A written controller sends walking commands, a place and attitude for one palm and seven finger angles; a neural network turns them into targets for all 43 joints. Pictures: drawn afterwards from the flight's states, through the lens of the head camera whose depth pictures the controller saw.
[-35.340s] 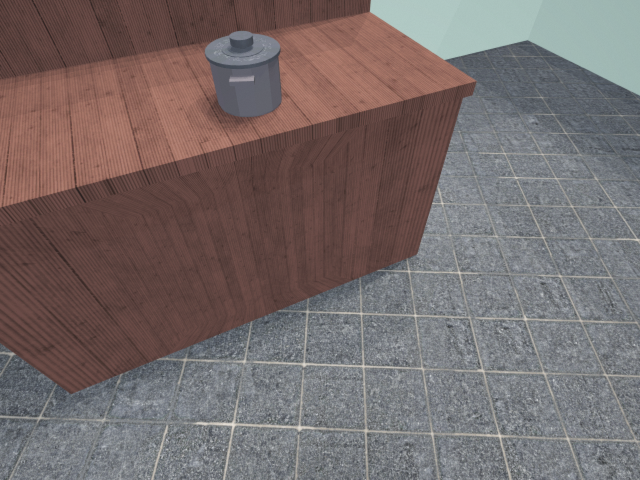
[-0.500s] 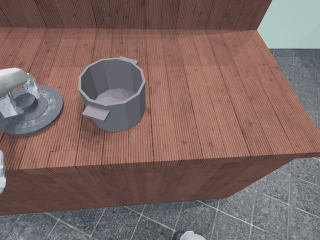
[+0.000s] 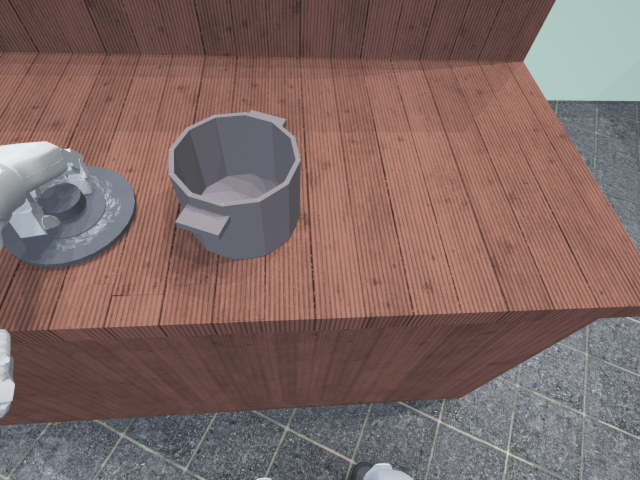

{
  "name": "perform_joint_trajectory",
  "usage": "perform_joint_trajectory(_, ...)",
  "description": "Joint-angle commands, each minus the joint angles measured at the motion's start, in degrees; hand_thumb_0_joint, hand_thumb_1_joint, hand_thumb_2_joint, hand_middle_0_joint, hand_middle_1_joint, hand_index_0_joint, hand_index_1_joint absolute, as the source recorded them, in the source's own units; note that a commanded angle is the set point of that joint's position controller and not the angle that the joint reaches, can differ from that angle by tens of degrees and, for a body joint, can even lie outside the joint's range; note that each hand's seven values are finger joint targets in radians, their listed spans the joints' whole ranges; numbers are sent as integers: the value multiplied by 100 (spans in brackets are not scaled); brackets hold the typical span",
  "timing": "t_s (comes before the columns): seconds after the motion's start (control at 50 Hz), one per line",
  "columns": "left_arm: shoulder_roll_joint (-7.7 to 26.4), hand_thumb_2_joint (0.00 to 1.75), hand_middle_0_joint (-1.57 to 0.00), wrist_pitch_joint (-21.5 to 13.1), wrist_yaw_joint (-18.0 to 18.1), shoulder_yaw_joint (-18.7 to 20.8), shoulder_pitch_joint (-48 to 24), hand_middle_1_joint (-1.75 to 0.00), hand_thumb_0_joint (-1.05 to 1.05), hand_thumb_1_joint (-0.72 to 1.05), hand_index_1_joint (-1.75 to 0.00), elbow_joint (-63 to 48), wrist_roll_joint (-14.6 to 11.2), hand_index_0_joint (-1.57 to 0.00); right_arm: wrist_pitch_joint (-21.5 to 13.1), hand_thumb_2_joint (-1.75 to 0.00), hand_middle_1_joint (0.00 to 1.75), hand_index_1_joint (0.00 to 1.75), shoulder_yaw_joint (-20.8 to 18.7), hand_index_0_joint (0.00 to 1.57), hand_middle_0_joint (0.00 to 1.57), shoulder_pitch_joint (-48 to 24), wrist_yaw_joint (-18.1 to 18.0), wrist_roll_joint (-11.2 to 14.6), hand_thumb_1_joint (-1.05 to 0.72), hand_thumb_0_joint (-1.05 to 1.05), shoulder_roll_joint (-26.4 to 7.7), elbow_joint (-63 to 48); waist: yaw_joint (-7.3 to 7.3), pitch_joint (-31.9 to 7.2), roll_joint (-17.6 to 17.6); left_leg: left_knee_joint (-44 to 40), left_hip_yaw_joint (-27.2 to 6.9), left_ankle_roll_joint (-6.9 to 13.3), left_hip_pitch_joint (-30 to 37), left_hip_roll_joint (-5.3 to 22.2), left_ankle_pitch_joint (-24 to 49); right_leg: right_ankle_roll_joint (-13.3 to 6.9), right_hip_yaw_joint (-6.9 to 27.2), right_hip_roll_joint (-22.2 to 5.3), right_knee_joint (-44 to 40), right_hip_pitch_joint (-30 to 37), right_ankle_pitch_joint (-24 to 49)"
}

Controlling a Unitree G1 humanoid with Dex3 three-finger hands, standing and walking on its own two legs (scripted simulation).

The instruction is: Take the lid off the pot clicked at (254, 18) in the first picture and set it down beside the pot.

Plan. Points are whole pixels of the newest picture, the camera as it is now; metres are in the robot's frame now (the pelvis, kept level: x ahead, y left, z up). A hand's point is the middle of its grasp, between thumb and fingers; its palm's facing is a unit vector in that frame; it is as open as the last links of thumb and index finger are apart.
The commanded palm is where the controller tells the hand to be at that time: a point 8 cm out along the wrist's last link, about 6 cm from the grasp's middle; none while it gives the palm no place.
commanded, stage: open the fingers wide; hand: left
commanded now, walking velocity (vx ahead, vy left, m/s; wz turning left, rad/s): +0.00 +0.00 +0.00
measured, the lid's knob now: (62, 201) +0.46 +0.34 +0.05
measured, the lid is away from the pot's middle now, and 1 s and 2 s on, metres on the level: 0.23 0.23 0.23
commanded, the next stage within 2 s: raise the empty hand in 0.80 s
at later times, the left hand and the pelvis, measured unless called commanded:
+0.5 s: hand (39, 208) +0.43 +0.34 +0.07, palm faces -0.45 -0.12 -0.88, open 9.7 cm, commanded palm +0.45 +0.34 +0.12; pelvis +0.02 +0.00 +0.01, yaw +0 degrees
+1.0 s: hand (40, 213) +0.42 +0.34 +0.07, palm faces -0.45 -0.09 -0.89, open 11.0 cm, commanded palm +0.44 +0.33 +0.13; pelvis +0.01 +0.00 +0.01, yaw +1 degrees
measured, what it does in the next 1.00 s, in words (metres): stands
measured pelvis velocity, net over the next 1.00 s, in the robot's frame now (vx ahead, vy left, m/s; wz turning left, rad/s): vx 0.01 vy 0.00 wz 0.01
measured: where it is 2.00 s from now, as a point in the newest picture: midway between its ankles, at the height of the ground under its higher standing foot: outside the picture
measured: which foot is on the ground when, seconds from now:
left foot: down 0.00-1.00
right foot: down 0.00-1.00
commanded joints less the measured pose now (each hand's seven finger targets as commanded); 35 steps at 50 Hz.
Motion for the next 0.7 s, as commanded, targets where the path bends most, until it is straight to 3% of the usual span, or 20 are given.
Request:
perform_joint_trajectory(0.0,1571,90,-73,106,224,252,-2309,-93,0,33,-87,-890,-16,-61,-136,-90,30,30,-358,20,20,387,-78,-6,-90,0,-1042,-407,-64,-1894,675,-663,-479,-246,1573,221,2286,-384,-186,297,-249,590,320)
perform_joint_trajectory(0.06,1610,86,-68,81,196,294,-2397,-93,0,29,-88,-1008,-56,-57,-144,-90,30,30,-370,20,20,374,-77,-22,-90,0,-1055,-394,-51,-2037,693,-668,-503,-264,1728,239,2489,-378,-167,291,-254,664,389)
perform_joint_trajectory(0.12,1513,82,-62,94,176,252,-2225,-93,0,25,-88,-853,-112,-54,-153,-90,30,30,-349,20,20,334,-78,-12,-90,0,-1056,-419,-50,-1912,441,-648,-469,-220,1558,218,2415,-370,-161,283,-259,764,521)
perform_joint_trajectory(0.14,1611,80,-61,60,184,321,-2292,-93,0,24,-89,-945,-110,-52,-154,-90,30,30,-358,20,20,326,-76,-22,-90,0,-1087,-412,-37,-1975,529,-638,-484,-248,1658,223,2588,-386,-148,269,-251,727,585)
perform_joint_trajectory(0.16,1429,79,-59,88,172,156,-2304,-93,0,23,-89,-838,-89,-51,-153,-90,30,30,-350,20,20,340,-75,-25,-90,0,-1047,-415,-81,-1930,609,-639,-480,-263,1678,223,2676,-376,-168,295,-242,689,564)
perform_joint_trajectory(0.18,1419,77,-57,93,167,171,-2199,-93,0,22,-89,-710,-95,-50,-148,-90,30,30,-341,20,20,329,-70,-13,-90,0,-1056,-413,-64,-1808,406,-624,-488,-247,1575,226,2543,-368,-187,294,-249,672,514)
perform_joint_trajectory(0.2,1449,76,-56,90,149,169,-2298,-93,0,20,-89,-851,-106,-49,-151,-90,30,30,-348,20,20,325,-65,-17,-90,0,-1075,-398,-67,-1882,476,-640,-465,-241,1592,231,2579,-368,-171,288,-263,731,571)
perform_joint_trajectory(0.24,1972,73,-52,7,194,633,-2151,-93,0,18,-90,-1029,-82,-46,-139,-90,30,30,-366,20,20,308,-71,-26,-90,0,-1091,-436,65,-2166,579,-588,-463,-271,1713,201,3011,-393,-133,261,-207,980,874)
perform_joint_trajectory(0.3,1361,68,-47,-10,149,218,-1990,-93,0,14,-90,-946,-123,-43,-104,-90,30,30,-373,20,20,269,-40,-41,-90,0,-1009,-426,-8,-2068,698,-538,-468,-326,1867,242,3447,-363,-178,285,-227,812,963)
perform_joint_trajectory(0.36,1715,64,-42,-61,180,548,-1961,-93,0,11,-91,-1138,-143,-39,-57,-90,30,30,-404,20,20,298,-21,-61,-90,0,-1014,-443,38,-2292,607,-532,-497,-315,1998,228,3657,-359,-149,302,-236,1028,1084)
perform_joint_trajectory(0.42,1888,59,-37,-72,198,702,-1778,-93,0,7,-92,-1000,-190,-35,-40,-90,30,30,-369,20,20,232,-36,-46,-90,0,-1040,-458,67,-2106,365,-578,-426,-248,1653,189,3274,-354,-138,275,-252,1212,1177)
perform_joint_trajectory(0.44,1913,57,-35,-85,217,688,-1832,-93,0,6,-92,-970,-174,-34,-45,-90,30,30,-374,20,20,221,-31,-53,-90,0,-1071,-433,62,-2033,468,-598,-422,-265,1674,192,3293,-375,-135,256,-264,1128,1173)
perform_joint_trajectory(0.46,1625,56,-33,-44,201,420,-1919,-93,0,5,-92,-947,-164,-33,-41,-90,30,30,-368,20,20,236,-29,-47,-90,0,-1034,-423,-3,-1989,511,-628,-426,-272,1691,195,3275,-363,-152,285,-282,1064,1098)
perform_joint_trajectory(0.5,1518,55,-32,-15,189,329,-1805,-92,0,3,-92,-747,-153,-32,-59,-90,30,30,-363,20,20,229,-6,-25,-90,0,-1058,-404,-7,-1701,420,-621,-408,-258,1567,206,2947,-362,-174,292,-302,869,860)
perform_joint_trajectory(0.54,1971,56,-32,-60,215,661,-1975,-92,0,3,-92,-1030,-119,-32,-55,-90,30,30,-376,20,20,214,-15,-31,-90,0,-1097,-410,77,-1939,519,-640,-415,-250,1650,192,2968,-392,-136,261,-281,1041,928)
perform_joint_trajectory(0.56,1841,56,-32,-59,211,521,-2078,-92,0,3,-92,-1194,-80,-32,-49,-90,30,30,-381,20,20,263,-29,-47,-90,0,-1038,-442,34,-2249,715,-647,-442,-277,1830,177,3242,-382,-127,282,-270,1149,1029)
perform_joint_trajectory(0.62,1822,56,-32,-120,201,616,-1880,-92,0,3,-92,-1219,-137,-32,-49,-90,30,30,-392,20,20,225,-33,-52,-90,0,-1010,-440,71,-2314,768,-567,-449,-278,1946,201,3462,-372,-137,272,-272,1173,1133)
perform_joint_trajectory(0.64,2054,56,-32,-179,218,820,-1941,-92,0,3,-92,-1412,-164,-32,-40,-90,30,30,-413,20,20,217,-28,-65,-90,0,-1051,-416,98,-2444,773,-560,-489,-308,2090,223,3687,-378,-137,253,-264,1191,1212)
perform_joint_trajectory(0.66,1991,56,-32,-173,225,775,-1989,-92,0,3,-92,-1526,-151,-32,-23,-90,30,30,-424,20,20,242,-36,-80,-90,0,-1004,-446,79,-2632,877,-567,-495,-311,2194,212,3831,-360,-132,271,-270,1280,1259)
perform_joint_trajectory(0.68,1840,56,-32,-167,227,694,-1873,-92,0,3,-92,-1357,-163,-32,-25,-90,30,30,-410,20,20,209,-40,-74,-90,0,-987,-434,73,-2429,861,-546,-489,-306,2129,208,3827,-368,-154,275,-291,1200,1270)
